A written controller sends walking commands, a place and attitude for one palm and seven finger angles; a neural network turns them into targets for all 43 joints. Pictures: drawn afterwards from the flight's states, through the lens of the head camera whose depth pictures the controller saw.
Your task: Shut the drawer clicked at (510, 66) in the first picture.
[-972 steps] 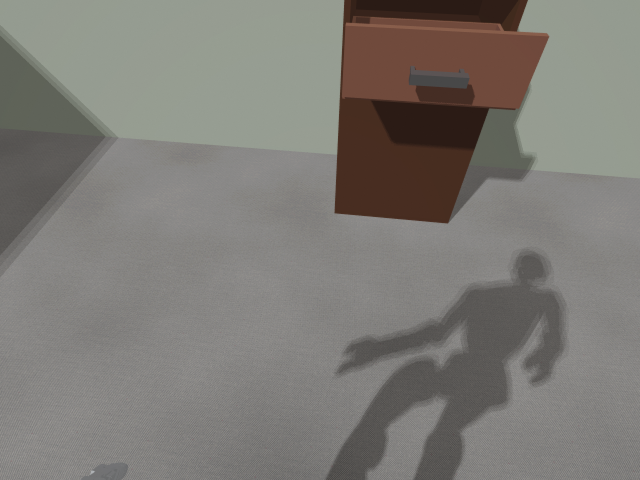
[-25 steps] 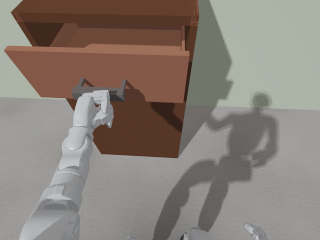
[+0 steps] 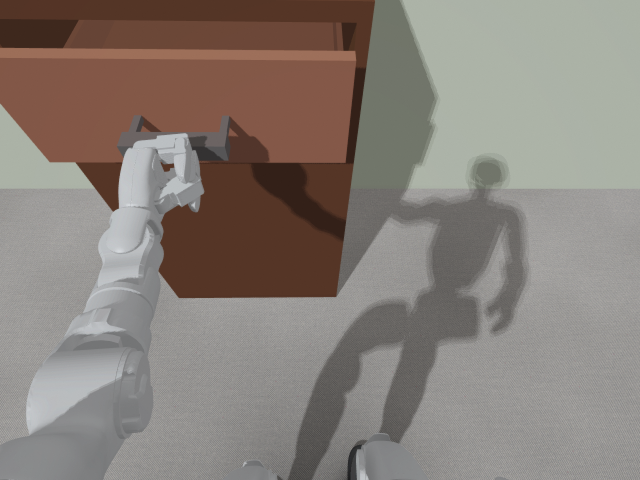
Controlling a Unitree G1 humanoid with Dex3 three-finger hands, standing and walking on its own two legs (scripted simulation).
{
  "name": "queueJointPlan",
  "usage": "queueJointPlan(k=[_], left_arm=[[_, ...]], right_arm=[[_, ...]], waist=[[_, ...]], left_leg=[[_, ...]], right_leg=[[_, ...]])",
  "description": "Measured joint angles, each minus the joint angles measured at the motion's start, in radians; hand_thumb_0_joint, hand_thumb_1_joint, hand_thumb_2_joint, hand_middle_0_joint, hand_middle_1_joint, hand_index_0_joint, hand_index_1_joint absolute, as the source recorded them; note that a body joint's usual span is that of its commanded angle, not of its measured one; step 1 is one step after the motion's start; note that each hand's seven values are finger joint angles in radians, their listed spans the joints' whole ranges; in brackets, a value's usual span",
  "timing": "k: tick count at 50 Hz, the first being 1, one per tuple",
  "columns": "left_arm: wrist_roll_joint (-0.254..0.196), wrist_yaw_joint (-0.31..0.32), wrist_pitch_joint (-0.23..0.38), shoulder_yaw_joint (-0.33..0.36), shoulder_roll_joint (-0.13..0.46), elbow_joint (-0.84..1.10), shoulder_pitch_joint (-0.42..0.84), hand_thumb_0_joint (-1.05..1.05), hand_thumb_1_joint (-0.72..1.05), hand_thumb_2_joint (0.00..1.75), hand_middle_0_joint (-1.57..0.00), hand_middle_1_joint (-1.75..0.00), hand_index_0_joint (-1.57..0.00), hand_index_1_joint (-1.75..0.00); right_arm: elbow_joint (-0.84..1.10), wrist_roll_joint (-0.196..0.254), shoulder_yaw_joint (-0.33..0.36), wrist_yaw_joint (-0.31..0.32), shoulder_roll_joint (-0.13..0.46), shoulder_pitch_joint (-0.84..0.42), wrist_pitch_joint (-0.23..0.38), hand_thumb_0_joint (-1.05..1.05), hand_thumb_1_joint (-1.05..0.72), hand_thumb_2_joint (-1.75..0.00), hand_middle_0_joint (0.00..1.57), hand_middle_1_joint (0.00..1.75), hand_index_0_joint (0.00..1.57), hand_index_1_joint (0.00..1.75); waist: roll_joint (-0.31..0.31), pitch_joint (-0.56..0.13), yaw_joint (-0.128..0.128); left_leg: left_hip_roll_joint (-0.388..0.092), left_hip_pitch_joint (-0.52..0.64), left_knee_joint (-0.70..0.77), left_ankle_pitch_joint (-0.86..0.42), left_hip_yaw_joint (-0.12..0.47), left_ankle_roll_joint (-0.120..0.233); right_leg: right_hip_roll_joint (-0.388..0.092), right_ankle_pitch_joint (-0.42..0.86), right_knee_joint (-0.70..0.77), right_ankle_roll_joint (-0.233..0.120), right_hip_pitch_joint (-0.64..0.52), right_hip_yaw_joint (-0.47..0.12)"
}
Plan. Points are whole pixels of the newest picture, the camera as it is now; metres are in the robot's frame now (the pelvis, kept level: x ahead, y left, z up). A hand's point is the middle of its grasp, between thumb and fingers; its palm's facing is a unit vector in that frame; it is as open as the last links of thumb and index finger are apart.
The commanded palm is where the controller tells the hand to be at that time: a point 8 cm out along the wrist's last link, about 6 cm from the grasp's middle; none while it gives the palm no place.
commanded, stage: push the drawer shut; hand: left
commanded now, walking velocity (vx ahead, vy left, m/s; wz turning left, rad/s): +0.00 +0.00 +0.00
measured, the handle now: (178, 134) +0.55 +0.17 +0.08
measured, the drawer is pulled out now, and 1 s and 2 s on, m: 0.07 0.00 0.00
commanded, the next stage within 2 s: pull the fist back off the drawer in 0.74 s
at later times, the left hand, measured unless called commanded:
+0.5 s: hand (207, 139) +0.54 +0.13 +0.08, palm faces -0.03 -1.00 -0.04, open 3.1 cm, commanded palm +0.53 +0.17 +0.08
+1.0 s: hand (206, 137) +0.54 +0.13 +0.08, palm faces -0.02 -1.00 -0.05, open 2.8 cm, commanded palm +0.55 +0.17 +0.08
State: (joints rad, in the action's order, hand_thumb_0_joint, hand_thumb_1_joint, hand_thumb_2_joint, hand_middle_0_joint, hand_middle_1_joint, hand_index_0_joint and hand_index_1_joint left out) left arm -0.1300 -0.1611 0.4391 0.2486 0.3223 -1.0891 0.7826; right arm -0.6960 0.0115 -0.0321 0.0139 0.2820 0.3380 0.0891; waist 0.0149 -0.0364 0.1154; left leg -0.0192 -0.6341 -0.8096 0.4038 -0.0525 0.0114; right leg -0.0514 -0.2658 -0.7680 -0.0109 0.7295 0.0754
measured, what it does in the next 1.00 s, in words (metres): stands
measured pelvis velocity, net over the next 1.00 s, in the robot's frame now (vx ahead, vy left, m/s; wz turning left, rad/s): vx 0.00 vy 0.01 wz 0.02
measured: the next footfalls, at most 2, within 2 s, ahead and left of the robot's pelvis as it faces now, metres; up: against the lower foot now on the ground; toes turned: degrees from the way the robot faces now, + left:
none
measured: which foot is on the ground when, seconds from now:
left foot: down 0.00-1.00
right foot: down 0.00-1.00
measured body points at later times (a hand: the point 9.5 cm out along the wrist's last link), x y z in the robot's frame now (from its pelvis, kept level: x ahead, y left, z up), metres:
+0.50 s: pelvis +0.00 +0.01 -0.01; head +0.13 +0.01 +0.42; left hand +0.53 +0.18 +0.09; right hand -0.02 -0.26 -0.12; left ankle -0.01 +0.11 -0.70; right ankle +0.06 -0.12 -0.70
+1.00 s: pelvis +0.00 +0.01 -0.01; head +0.14 +0.02 +0.41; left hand +0.54 +0.18 +0.08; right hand -0.03 -0.26 -0.12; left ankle -0.01 +0.11 -0.70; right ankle +0.06 -0.12 -0.70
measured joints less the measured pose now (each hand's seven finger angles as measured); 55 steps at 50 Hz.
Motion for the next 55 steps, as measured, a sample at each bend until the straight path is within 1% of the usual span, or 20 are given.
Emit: queueJointPlan(k=[6,19,26,30,38,44,50,55], left_arm=[[0.014,0.014,0.005,0.014,0.016,-0.056,0.063,-0.02,0.74,0.94,-1.40,-1.60,-1.40,-1.60],[0.054,0.043,-0.015,0.048,0.076,-0.154,0.202,-0.01,0.77,0.96,-1.40,-1.60,-1.40,-1.60],[0.082,0.056,-0.025,0.076,0.107,-0.192,0.260,0.01,0.79,0.97,-1.40,-1.60,-1.39,-1.60],[0.093,0.038,-0.015,0.087,0.113,-0.207,0.272,-0.02,0.75,1.00,-1.40,-1.59,-1.39,-1.60],[0.089,0.059,-0.029,0.054,0.123,-0.226,0.307,-0.05,0.68,1.01,-1.40,-1.60,-1.39,-1.60],[0.078,0.076,-0.035,0.021,0.125,-0.235,0.330,-0.05,0.68,1.03,-1.40,-1.60,-1.39,-1.60],[0.088,0.080,-0.039,0.025,0.129,-0.244,0.337,-0.04,0.70,1.04,-1.40,-1.60,-1.39,-1.60],[0.098,0.077,-0.036,0.039,0.129,-0.246,0.335,-0.03,0.73,1.03,-1.40,-1.60,-1.39,-1.60]], right_arm=[[-0.005,-0.010,-0.004,-0.006,0.003,0.016,-0.006,0.01,-0.90,-0.90,0.21,0.30,0.20,0.30],[0.004,-0.035,-0.010,-0.015,0.011,0.059,-0.023,0.01,-0.90,-0.90,0.21,0.30,0.20,0.30],[0.009,-0.049,-0.012,-0.022,0.012,0.081,-0.044,0.01,-0.90,-0.90,0.21,0.30,0.20,0.30],[0.012,-0.053,-0.013,-0.024,0.011,0.098,-0.059,0.01,-0.90,-0.90,0.21,0.30,0.20,0.30],[0.006,-0.057,-0.018,-0.023,0.008,0.096,-0.060,0.00,-0.90,-0.90,0.21,0.30,0.20,0.30],[0.000,-0.057,-0.024,-0.017,0.013,0.085,-0.044,0.00,-0.90,-0.90,0.21,0.30,0.20,0.30],[0.010,-0.059,-0.025,-0.019,0.017,0.082,-0.037,0.00,-0.90,-0.90,0.21,0.30,0.20,0.30],[0.020,-0.059,-0.025,-0.027,0.018,0.084,-0.047,0.00,-0.90,-0.90,0.21,0.30,0.20,0.30]], waist=[[0.001,-0.005,0.016],[0.007,-0.014,0.065],[0.011,-0.018,0.088],[0.014,-0.019,0.086],[0.014,-0.018,0.094],[0.013,-0.018,0.098],[0.011,-0.019,0.105],[0.010,-0.017,0.104]], left_leg=[[0.001,-0.037,-0.020,0.005,0.000,0.005],[-0.001,-0.120,-0.060,0.018,0.002,0.011],[-0.006,-0.149,-0.071,0.027,0.003,0.012],[-0.008,-0.161,-0.077,0.031,0.009,0.012],[-0.005,-0.189,-0.090,0.028,0.030,0.009],[-0.002,-0.206,-0.098,0.023,0.037,0.010],[-0.002,-0.209,-0.099,0.019,0.036,0.010],[-0.004,-0.206,-0.101,0.021,0.031,0.010]], right_leg=[[-0.002,0.000,-0.012,0.004,0.034,-0.001],[-0.001,-0.002,-0.033,0.009,0.108,0.000],[0.004,-0.006,-0.037,0.010,0.135,0.000],[0.005,-0.009,-0.038,0.010,0.142,0.005],[0.001,-0.007,-0.038,0.008,0.155,0.025],[-0.002,-0.002,-0.041,0.008,0.167,0.032],[-0.002,0.002,-0.041,0.007,0.170,0.030],[0.000,0.002,-0.045,0.007,0.169,0.025]])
